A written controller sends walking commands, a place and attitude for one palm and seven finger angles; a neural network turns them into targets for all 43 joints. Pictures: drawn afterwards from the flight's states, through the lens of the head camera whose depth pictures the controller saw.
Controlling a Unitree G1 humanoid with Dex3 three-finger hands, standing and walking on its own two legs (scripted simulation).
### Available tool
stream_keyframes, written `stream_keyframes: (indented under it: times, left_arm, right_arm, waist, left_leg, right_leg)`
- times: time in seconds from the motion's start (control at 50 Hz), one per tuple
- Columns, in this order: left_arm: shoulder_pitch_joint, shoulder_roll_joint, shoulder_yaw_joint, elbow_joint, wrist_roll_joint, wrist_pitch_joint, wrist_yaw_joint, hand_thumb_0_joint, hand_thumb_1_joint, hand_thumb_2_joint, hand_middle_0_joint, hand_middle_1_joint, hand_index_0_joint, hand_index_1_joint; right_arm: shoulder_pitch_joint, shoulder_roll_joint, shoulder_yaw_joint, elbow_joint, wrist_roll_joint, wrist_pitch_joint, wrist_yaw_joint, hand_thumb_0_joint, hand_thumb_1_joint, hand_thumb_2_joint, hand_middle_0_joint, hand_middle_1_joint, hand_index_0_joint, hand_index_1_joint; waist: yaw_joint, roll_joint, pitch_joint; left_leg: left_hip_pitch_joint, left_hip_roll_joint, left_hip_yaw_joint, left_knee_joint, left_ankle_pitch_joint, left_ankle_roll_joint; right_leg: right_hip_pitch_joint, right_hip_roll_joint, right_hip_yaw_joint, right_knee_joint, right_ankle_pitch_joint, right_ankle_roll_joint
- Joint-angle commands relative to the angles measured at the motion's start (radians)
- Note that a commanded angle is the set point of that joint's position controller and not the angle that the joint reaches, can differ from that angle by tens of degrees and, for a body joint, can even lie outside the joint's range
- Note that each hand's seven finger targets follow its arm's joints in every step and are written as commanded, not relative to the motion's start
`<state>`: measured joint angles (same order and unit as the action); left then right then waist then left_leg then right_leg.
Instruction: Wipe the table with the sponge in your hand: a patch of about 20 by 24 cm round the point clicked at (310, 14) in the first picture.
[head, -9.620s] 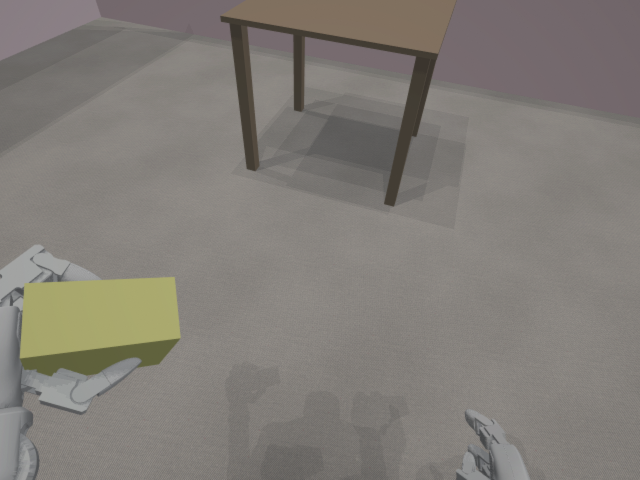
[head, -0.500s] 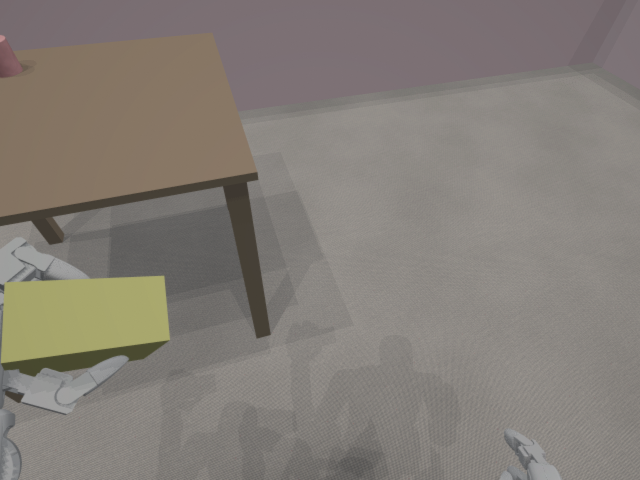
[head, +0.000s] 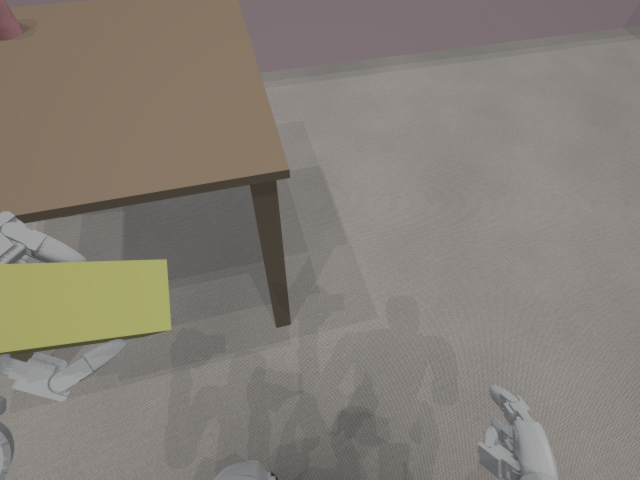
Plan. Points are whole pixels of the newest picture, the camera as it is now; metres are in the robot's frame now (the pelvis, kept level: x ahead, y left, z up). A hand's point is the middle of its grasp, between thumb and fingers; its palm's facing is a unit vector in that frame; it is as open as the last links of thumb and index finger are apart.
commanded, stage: take the last steps up to it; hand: left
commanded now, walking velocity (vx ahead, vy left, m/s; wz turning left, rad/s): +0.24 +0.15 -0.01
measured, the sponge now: (107, 306) +0.23 +0.21 +0.16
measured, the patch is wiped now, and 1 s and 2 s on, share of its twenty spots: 0.00 0.00 0.00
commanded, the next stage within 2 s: come to a stop and stand still in 0.38 s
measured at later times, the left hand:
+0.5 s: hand (83, 213) +0.31 +0.26 +0.18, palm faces +0.35 -0.79 -0.49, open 10.1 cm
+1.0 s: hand (83, 211) +0.32 +0.26 +0.18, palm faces +0.35 -0.82 -0.45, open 10.1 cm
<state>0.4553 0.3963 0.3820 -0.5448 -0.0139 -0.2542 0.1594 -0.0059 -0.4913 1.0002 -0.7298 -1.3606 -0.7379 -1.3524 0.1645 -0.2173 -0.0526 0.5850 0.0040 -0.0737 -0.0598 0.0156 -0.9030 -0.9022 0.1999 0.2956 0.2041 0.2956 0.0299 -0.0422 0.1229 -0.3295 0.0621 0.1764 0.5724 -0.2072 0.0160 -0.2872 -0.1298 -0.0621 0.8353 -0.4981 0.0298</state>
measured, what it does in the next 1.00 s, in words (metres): walks ahead: right foot, then left foot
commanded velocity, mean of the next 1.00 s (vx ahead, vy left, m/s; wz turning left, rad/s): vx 0.04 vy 0.02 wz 0.01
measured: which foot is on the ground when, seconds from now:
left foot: down 0.00-0.24, up 0.26-0.56, down 0.58-0.90, up 0.92-1.00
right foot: up 0.00-0.22, down 0.24-0.58, up 0.60-0.86, down 0.88-1.00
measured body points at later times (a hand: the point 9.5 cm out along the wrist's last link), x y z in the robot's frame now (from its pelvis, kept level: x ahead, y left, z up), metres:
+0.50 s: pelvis +0.10 +0.03 +0.02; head +0.15 +0.02 +0.46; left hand +0.29 +0.30 +0.20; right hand +0.25 -0.22 -0.09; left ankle +0.14 +0.18 -0.68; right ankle +0.08 -0.07 -0.72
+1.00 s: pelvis +0.10 +0.03 +0.01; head +0.13 +0.01 +0.46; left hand +0.29 +0.30 +0.20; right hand +0.27 -0.17 -0.09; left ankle +0.12 +0.18 -0.70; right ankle +0.11 -0.03 -0.72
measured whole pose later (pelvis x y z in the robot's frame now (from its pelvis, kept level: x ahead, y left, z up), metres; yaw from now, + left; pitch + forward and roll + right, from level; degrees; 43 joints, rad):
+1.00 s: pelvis +0.10 +0.03 +0.01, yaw -2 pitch -1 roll +1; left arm 0.49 0.36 0.34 -0.51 -0.05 -0.15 0.13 -0.01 -0.49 1.00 -0.73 -1.36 -0.74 -1.35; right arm 0.18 -0.16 0.05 0.60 0.00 -0.06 -0.03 0.01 -0.90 -0.90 0.20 0.30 0.21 0.30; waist 0.02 0.02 0.07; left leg -0.38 0.07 0.06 0.75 -0.39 -0.04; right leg -0.26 0.02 -0.12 0.54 -0.29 -0.10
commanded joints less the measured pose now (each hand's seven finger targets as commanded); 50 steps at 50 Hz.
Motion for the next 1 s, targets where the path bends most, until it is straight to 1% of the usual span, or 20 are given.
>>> stream_keyframes:
  times: [0.0, 0.06, 0.18, 0.2, 0.22, 0.24, 0.28, 0.34, 0.44, 0.5, 0.52, 0.54, 0.56, 0.58, 0.6, 0.66, 0.82, 0.84, 0.9, 0.98]
  left_arm:
    - [-0.046, 0.168, 0.127, -0.22, -0.017, -0.062, 0.015, 0.0, 0.1, 1.3, -1.2, -1.6, -1.2, -1.6]
    - [0.024, 0.149, 0.12, -0.289, -0.02, -0.064, 0.011, 0.0, 0.1, 1.3, -1.2, -1.6, -1.2, -1.6]
    - [0.049, 0.151, 0.129, -0.185, -0.02, -0.03, 0.016, 0.0, 0.1, 1.3, -1.2, -1.6, -1.2, -1.6]
    - [0.034, 0.17, 0.14, -0.148, -0.012, -0.028, 0.016, 0.0, 0.1, 1.3, -1.2, -1.6, -1.2, -1.6]
    - [0.019, 0.196, 0.161, -0.112, -0.013, -0.027, 0.018, 0.0, 0.1, 1.3, -1.2, -1.6, -1.2, -1.6]
    - [-0.004, 0.195, 0.172, -0.087, -0.036, -0.028, 0.016, 0.0, 0.1, 1.3, -1.2, -1.6, -1.2, -1.6]
    - [-0.015, 0.194, 0.176, -0.086, -0.035, -0.039, 0.01, 0.0, 0.1, 1.3, -1.2, -1.6, -1.2, -1.6]
    - [0.019, 0.145, 0.124, -0.091, -0.008, -0.067, 0.005, 0.0, 0.1, 1.3, -1.2, -1.6, -1.2, -1.6]
    - [0.036, 0.164, 0.129, -0.207, -0.004, -0.063, 0.029, 0.0, 0.1, 1.3, -1.2, -1.6, -1.2, -1.6]
    - [0.022, 0.166, 0.134, -0.262, -0.006, -0.048, 0.039, 0.0, 0.1, 1.3, -1.2, -1.6, -1.2, -1.6]
    - [0.009, 0.17, 0.139, -0.277, -0.008, -0.05, 0.039, 0.0, 0.1, 1.3, -1.2, -1.6, -1.2, -1.6]
    - [-0.013, 0.172, 0.136, -0.304, -0.014, -0.054, 0.038, 0.0, 0.1, 1.3, -1.2, -1.6, -1.2, -1.6]
    - [-0.011, 0.173, 0.125, -0.283, -0.016, -0.053, 0.032, 0.0, 0.1, 1.3, -1.2, -1.6, -1.2, -1.6]
    - [0.029, 0.133, 0.109, -0.167, -0.014, -0.051, 0.021, 0.0, 0.1, 1.3, -1.2, -1.6, -1.2, -1.6]
    - [0.006, 0.169, 0.134, -0.186, -0.021, -0.048, 0.013, 0.0, 0.1, 1.3, -1.2, -1.6, -1.2, -1.6]
    - [-0.025, 0.165, 0.117, -0.307, -0.02, -0.04, 0.008, 0.0, 0.1, 1.3, -1.2, -1.6, -1.2, -1.6]
    - [0.008, 0.137, 0.103, -0.217, -0.039, 0.022, -0.002, 0.0, 0.1, 1.3, -1.2, -1.6, -1.2, -1.6]
    - [-0.009, 0.145, 0.109, -0.195, -0.036, 0.024, -0.001, 0.0, 0.1, 1.3, -1.2, -1.6, -1.2, -1.6]
    - [-0.029, 0.146, 0.093, -0.138, -0.056, 0.053, -0.006, 0.0, 0.1, 1.3, -1.2, -1.6, -1.2, -1.6]
    - [-0.039, 0.149, 0.095, -0.167, -0.04, 0.038, 0.009, 0.0, 0.1, 1.3, -1.2, -1.6, -1.2, -1.6]
  right_arm:
    - [-0.03, -0.092, -0.029, -0.116, 0.016, -0.065, 0.006, 0.0, -0.9, -0.9, 0.2, 0.3, 0.2, 0.3]
    - [-0.036, -0.091, -0.021, -0.109, 0.019, -0.082, 0.013, 0.0, -0.9, -0.9, 0.2, 0.3, 0.2, 0.3]
    - [-0.027, -0.092, -0.002, -0.104, 0.015, -0.074, -0.003, 0.0, -0.9, -0.9, 0.2, 0.3, 0.2, 0.3]
    - [-0.02, -0.082, -0.001, -0.103, 0.014, -0.062, -0.004, 0.0, -0.9, -0.9, 0.2, 0.3, 0.2, 0.3]
    - [-0.026, -0.063, 0.006, -0.118, 0.009, -0.052, -0.001, 0.0, -0.9, -0.9, 0.2, 0.3, 0.2, 0.3]
    - [-0.023, -0.087, -0.011, -0.113, 0.012, -0.049, 0.014, 0.0, -0.9, -0.9, 0.2, 0.3, 0.2, 0.3]
    - [-0.06, -0.066, 0.011, -0.096, 0.01, -0.035, 0.02, 0.0, -0.9, -0.9, 0.2, 0.3, 0.2, 0.3]
    - [-0.062, -0.065, 0.02, -0.084, -0.001, -0.015, 0.022, 0.0, -0.9, -0.9, 0.2, 0.3, 0.2, 0.3]
    - [-0.061, -0.06, 0.004, -0.127, -0.01, -0.019, 0.019, 0.0, -0.9, -0.9, 0.2, 0.3, 0.2, 0.3]
    - [-0.041, -0.061, -0.003, -0.144, -0.01, -0.014, 0.001, 0.0, -0.9, -0.9, 0.2, 0.3, 0.2, 0.3]
    - [-0.028, -0.068, -0.008, -0.152, -0.008, -0.012, -0.008, 0.0, -0.9, -0.9, 0.2, 0.3, 0.2, 0.3]
    - [-0.018, -0.092, -0.018, -0.16, -0.002, -0.012, -0.012, 0.0, -0.9, -0.9, 0.2, 0.3, 0.2, 0.3]
    - [-0.003, -0.109, -0.028, -0.164, 0.004, -0.016, -0.01, 0.0, -0.9, -0.9, 0.2, 0.3, 0.2, 0.3]
    - [0.021, -0.107, -0.029, -0.161, 0.004, -0.022, -0.001, 0.0, -0.9, -0.9, 0.2, 0.3, 0.2, 0.3]
    - [-0.008, -0.104, -0.019, -0.149, -0.008, -0.027, 0.002, 0.0, -0.9, -0.9, 0.2, 0.3, 0.2, 0.3]
    - [-0.019, -0.089, -0.008, -0.145, -0.006, -0.049, 0.024, 0.0, -0.9, -0.9, 0.2, 0.3, 0.2, 0.3]
    - [-0.014, -0.09, 0.02, -0.154, 0.0, -0.059, 0.029, 0.0, -0.9, -0.9, 0.2, 0.3, 0.2, 0.3]
    - [-0.017, -0.083, 0.022, -0.155, 0.003, -0.053, 0.025, 0.0, -0.9, -0.9, 0.2, 0.3, 0.2, 0.3]
    - [-0.021, -0.055, 0.031, -0.152, 0.009, -0.045, 0.018, 0.0, -0.9, -0.9, 0.2, 0.3, 0.2, 0.3]
    - [-0.082, -0.032, 0.064, -0.127, 0.003, -0.036, 0.004, 0.0, -0.9, -0.9, 0.2, 0.3, 0.2, 0.3]
  waist:
    - [-0.043, 0.273, -0.247]
    - [-0.023, 0.296, -0.24]
    - [-0.025, 0.186, -0.254]
    - [-0.027, 0.031, -0.267]
    - [-0.032, -0.198, -0.257]
    - [-0.021, -0.281, -0.251]
    - [-0.024, -0.136, -0.186]
    - [-0.031, -0.096, -0.199]
    - [-0.004, -0.126, -0.239]
    - [-0.027, -0.075, -0.279]
    - [-0.034, 0.005, -0.294]
    - [-0.031, 0.167, -0.325]
    - [-0.028, 0.296, -0.318]
    - [-0.029, 0.248, -0.285]
    - [-0.033, 0.34, -0.287]
    - [-0.029, 0.304, -0.295]
    - [-0.031, 0.249, -0.246]
    - [-0.032, 0.197, -0.243]
    - [-0.034, -0.155, -0.215]
    - [-0.024, -0.079, -0.244]
  left_leg:
    - [0.334, 0.322, -0.441, -0.239, 0.172, 0.259]
    - [0.224, 0.221, -0.225, -0.226, 0.221, 0.184]
    - [0.055, 0.165, -0.117, -0.045, 0.127, 0.072]
    - [-0.059, 0.102, -0.067, 0.116, 0.014, 0.043]
    - [-0.26, -0.026, -0.012, 0.323, -0.207, -0.011]
    - [-0.339, -0.033, -0.112, 0.541, -0.331, -0.033]
    - [-0.384, 0.013, -0.214, 0.675, -0.27, -0.046]
    - [-0.316, 0.029, -0.157, 0.534, -0.169, -0.051]
    - [-0.113, -0.01, -0.023, 0.136, -0.102, -0.036]
    - [0.085, -0.045, 0.001, -0.091, 0.069, -0.042]
    - [0.178, -0.018, -0.006, -0.154, 0.16, -0.037]
    - [0.279, 0.095, -0.127, -0.157, 0.393, 0.002]
    - [0.36, 0.276, -0.335, -0.17, 0.66, 0.08]
    - [0.309, 0.326, -0.398, -0.197, 0.713, 0.133]
    - [0.282, 0.35, -0.422, -0.217, 0.678, 0.16]
    - [0.278, 0.265, -0.245, -0.176, 0.611, 0.106]
    - [0.087, 0.234, -0.167, -0.167, 0.19, 0.045]
    - [0.061, 0.197, -0.136, -0.118, 0.108, 0.019]
    - [-0.006, -0.017, -0.096, 0.172, -0.197, -0.055]
    - [-0.093, -0.024, -0.152, 0.275, -0.246, -0.052]
  right_leg:
    - [-0.37, 0.012, 0.036, 0.371, -0.087, -0.005]
    - [-0.236, 0.021, -0.041, 0.141, 0.029, -0.002]
    - [0.146, 0.065, -0.099, -0.352, 0.251, -0.02]
    - [0.239, -0.049, 0.07, -0.415, 0.341, -0.071]
    - [0.342, -0.251, 0.408, -0.478, 0.507, -0.166]
    - [0.346, -0.361, 0.54, -0.52, 0.555, -0.22]
    - [0.285, -0.343, 0.428, -0.497, 0.629, -0.23]
    - [0.258, -0.239, 0.12, -0.447, 0.872, -0.157]
    - [0.237, -0.212, 0.047, -0.416, 0.851, -0.143]
    - [0.202, -0.147, -0.002, -0.308, 0.769, -0.095]
    - [0.164, -0.104, -0.021, -0.235, 0.698, -0.064]
    - [0.079, -0.027, -0.059, -0.108, 0.505, -0.022]
    - [-0.098, 0.056, -0.053, 0.033, -0.002, 0.005]
    - [-0.144, 0.095, -0.002, 0.152, -0.163, 0.0]
    - [-0.176, 0.077, 0.034, 0.207, -0.13, 0.007]
    - [-0.125, 0.084, 0.01, 0.086, 0.02, 0.003]
    - [0.127, 0.121, -0.042, -0.36, 0.205, 0.006]
    - [0.156, 0.095, -0.013, -0.431, 0.283, -0.004]
    - [0.053, -0.147, 0.314, -0.542, 0.495, -0.129]
    - [0.194, -0.154, 0.202, -0.461, 0.805, -0.169]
